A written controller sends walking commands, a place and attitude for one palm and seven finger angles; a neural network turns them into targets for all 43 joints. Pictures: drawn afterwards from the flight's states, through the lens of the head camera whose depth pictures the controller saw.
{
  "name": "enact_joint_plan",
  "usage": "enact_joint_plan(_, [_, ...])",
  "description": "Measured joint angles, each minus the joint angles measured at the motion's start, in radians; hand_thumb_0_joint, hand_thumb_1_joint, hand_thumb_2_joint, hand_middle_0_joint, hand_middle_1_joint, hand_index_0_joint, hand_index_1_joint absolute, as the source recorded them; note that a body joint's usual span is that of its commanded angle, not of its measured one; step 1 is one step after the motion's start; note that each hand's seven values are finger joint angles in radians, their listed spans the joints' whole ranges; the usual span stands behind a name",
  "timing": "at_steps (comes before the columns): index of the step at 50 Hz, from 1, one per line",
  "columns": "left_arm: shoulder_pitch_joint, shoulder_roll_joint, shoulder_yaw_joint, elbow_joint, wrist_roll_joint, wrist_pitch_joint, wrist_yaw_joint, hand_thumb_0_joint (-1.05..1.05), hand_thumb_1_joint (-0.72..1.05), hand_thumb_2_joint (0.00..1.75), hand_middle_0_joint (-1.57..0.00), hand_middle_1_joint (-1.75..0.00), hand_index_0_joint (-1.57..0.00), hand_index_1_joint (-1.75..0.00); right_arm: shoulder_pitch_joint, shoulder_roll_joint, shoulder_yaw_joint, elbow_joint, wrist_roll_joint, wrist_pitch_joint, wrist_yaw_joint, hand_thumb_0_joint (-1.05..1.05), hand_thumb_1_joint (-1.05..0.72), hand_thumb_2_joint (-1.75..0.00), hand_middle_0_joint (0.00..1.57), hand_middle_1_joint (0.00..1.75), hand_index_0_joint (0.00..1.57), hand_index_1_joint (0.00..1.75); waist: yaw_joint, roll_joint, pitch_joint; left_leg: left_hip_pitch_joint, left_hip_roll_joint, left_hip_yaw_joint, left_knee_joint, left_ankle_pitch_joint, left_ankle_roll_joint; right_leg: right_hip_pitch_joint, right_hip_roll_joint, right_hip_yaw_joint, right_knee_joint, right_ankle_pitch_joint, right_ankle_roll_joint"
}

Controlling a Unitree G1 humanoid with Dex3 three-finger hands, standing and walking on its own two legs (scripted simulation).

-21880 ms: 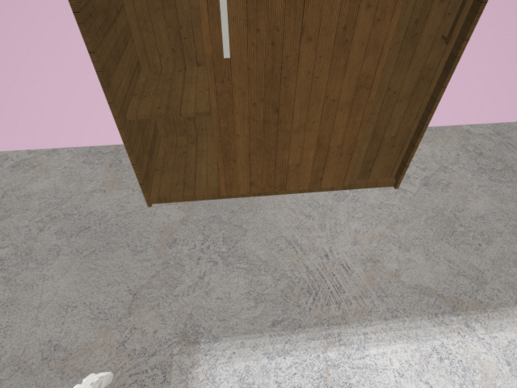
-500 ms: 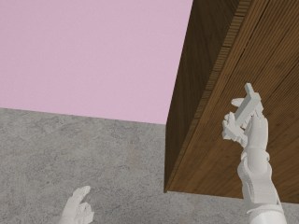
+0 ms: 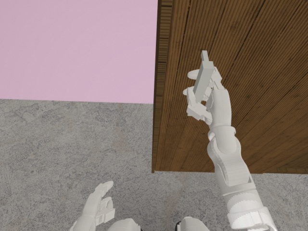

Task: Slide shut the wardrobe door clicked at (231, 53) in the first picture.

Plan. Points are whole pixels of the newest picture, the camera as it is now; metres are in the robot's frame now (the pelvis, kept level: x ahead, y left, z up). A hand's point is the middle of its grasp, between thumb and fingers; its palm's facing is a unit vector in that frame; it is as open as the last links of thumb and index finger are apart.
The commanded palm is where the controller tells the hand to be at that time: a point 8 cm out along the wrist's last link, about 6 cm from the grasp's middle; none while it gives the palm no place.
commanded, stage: stop walking and hold the door there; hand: right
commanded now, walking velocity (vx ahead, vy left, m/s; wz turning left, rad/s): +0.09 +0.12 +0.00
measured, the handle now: (197, 86) +0.42 -0.10 +0.12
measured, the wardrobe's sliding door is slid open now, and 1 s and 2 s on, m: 0.00 0.00 0.00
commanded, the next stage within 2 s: loosen the grip on the handle in 0.74 s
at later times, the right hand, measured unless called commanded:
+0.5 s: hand (193, 105) +0.37 -0.08 +0.12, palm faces -0.12 +0.99 -0.11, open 6.3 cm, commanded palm +0.36 -0.08 +0.11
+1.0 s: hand (198, 103) +0.37 -0.09 +0.13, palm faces -0.09 +1.00 -0.02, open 7.3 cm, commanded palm +0.35 -0.13 +0.12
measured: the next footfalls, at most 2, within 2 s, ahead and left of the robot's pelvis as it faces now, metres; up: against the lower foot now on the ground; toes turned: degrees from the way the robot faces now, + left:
left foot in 0.48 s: +0.08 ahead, +0.11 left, +0.00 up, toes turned +1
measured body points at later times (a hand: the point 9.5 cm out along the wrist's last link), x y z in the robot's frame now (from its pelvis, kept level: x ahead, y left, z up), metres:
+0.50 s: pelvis +0.02 -0.02 +0.01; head +0.05 -0.01 +0.46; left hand +0.20 +0.17 -0.10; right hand +0.37 -0.13 +0.13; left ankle +0.04 +0.11 -0.72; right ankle +0.00 -0.14 -0.72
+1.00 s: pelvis +0.00 -0.02 +0.02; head +0.00 -0.02 +0.47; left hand +0.17 +0.21 -0.07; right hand +0.37 -0.15 +0.13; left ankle +0.04 +0.11 -0.72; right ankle -0.01 -0.14 -0.72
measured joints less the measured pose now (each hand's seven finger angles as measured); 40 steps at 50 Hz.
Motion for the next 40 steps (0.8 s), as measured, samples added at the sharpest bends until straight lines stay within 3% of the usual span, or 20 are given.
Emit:
enact_joint_plan(2, [-0.014, 0.008, -0.008, 0.016, -0.003, 0.009, -0.001, 0.01, 0.90, 0.89, -0.21, -0.30, -0.20, -0.30, 0.000, 0.014, 0.000, 0.021, 0.008, -0.004, -0.001, -0.01, -0.74, -0.77, 0.38, 1.37, 0.22, 1.38, 0.009, -0.048, -0.004, 0.015, -0.014, 0.012, -0.024, 0.016, 0.040, -0.007, -0.011, 0.011, 0.021, -0.019, -0.015])
enact_joint_plan(4, [-0.015, 0.016, -0.006, 0.029, -0.005, 0.010, 0.003, 0.01, 0.90, 0.89, -0.21, -0.30, -0.20, -0.30, -0.003, 0.027, 0.009, 0.052, 0.011, -0.010, 0.008, 0.00, -0.74, -0.77, 0.38, 1.36, 0.22, 1.38, 0.020, -0.065, -0.020, 0.027, -0.009, 0.026, -0.051, 0.018, 0.044, -0.028, 0.002, 0.021, 0.097, -0.084, -0.029])
enact_joint_plan(6, [-0.006, 0.029, -0.001, 0.037, -0.003, 0.006, 0.009, 0.01, 0.90, 0.89, -0.21, -0.30, -0.20, -0.30, -0.014, 0.040, 0.028, 0.083, 0.006, -0.013, 0.023, 0.00, -0.73, -0.77, 0.37, 1.35, 0.23, 1.39, 0.022, -0.061, -0.034, 0.042, 0.002, 0.036, -0.082, 0.028, 0.035, -0.029, 0.018, 0.015, 0.154, -0.122, -0.039])
enact_joint_plan(9, [0.006, 0.057, 0.010, 0.039, 0.004, -0.005, 0.023, 0.01, 0.90, 0.89, -0.21, -0.30, -0.20, -0.30, -0.030, 0.052, 0.061, 0.115, 0.002, -0.020, 0.041, 0.00, -0.72, -0.77, 0.38, 1.36, 0.24, 1.39, 0.015, -0.045, -0.059, 0.036, 0.011, 0.036, -0.077, 0.028, 0.016, 0.053, 0.021, -0.022, 0.009, -0.016, -0.058])
enact_joint_plan(14, [0.008, 0.080, 0.044, 0.018, 0.006, -0.008, 0.017, 0.01, 0.91, 0.89, -0.21, -0.30, -0.20, -0.30, -0.054, 0.049, 0.102, 0.168, 0.012, -0.039, 0.043, 0.01, -0.72, -0.76, 0.37, 1.36, 0.25, 1.38, 0.015, -0.028, -0.053, -0.068, 0.016, -0.051, 0.189, -0.097, -0.018, 0.105, 0.041, -0.033, -0.075, -0.046, -0.086])
enact_joint_plan(17, [0.023, 0.082, 0.041, 0.011, 0.005, -0.011, 0.006, 0.01, 0.91, 0.89, -0.20, -0.30, -0.20, -0.30, -0.052, 0.051, 0.116, 0.188, 0.013, -0.041, 0.046, 0.01, -0.72, -0.76, 0.37, 1.35, 0.25, 1.38, 0.013, -0.044, -0.053, -0.067, 0.020, -0.050, 0.151, -0.066, -0.018, 0.138, 0.026, -0.017, -0.134, -0.011, -0.082])
enact_joint_plan(20, [0.040, 0.070, 0.031, 0.003, 0.005, -0.012, 0.001, 0.01, 0.91, 0.89, -0.20, -0.30, -0.20, -0.30, -0.046, 0.040, 0.124, 0.199, 0.015, -0.047, 0.052, 0.01, -0.72, -0.77, 0.37, 1.34, 0.26, 1.39, -0.004, -0.038, -0.054, -0.030, 0.033, -0.045, 0.043, -0.009, -0.021, 0.165, 0.017, -0.021, -0.153, -0.010, -0.071])
enact_joint_plan(25, [0.061, 0.050, 0.012, -0.002, 0.005, -0.012, 0.009, 0.01, 0.90, 0.89, -0.20, -0.30, -0.20, -0.30, -0.003, 0.009, 0.107, 0.188, 0.016, -0.063, 0.058, -0.01, -0.69, -0.79, 0.40, 1.35, 0.24, 1.39, -0.021, -0.029, -0.085, 0.066, 0.048, -0.040, -0.134, 0.117, -0.028, 0.168, 0.023, -0.040, -0.098, -0.058, -0.050])
enact_joint_plan(30, [0.040, 0.065, 0.022, 0.025, 0.007, 0.002, 0.033, 0.01, 0.90, 0.89, -0.21, -0.30, -0.20, -0.30, 0.047, 0.024, 0.068, 0.174, 0.016, -0.068, 0.044, -0.01, -0.70, -0.82, 0.40, 1.34, 0.23, 1.40, 0.005, -0.077, -0.129, 0.053, 0.034, -0.023, -0.143, 0.077, -0.026, 0.139, 0.005, -0.027, -0.085, -0.061, -0.036])
enact_joint_plan(40, [0.044, 0.103, 0.055, 0.024, 0.008, 0.029, 0.058, 0.01, 0.91, 0.89, -0.20, -0.30, -0.20, -0.30, 0.051, 0.045, 0.055, 0.211, 0.008, -0.063, 0.022, 0.00, -0.72, -0.82, 0.37, 1.36, 0.21, 1.40, 0.017, -0.069, -0.163, 0.052, 0.041, -0.038, -0.182, 0.108, -0.036, 0.149, 0.015, -0.043, -0.135, -0.036, -0.046])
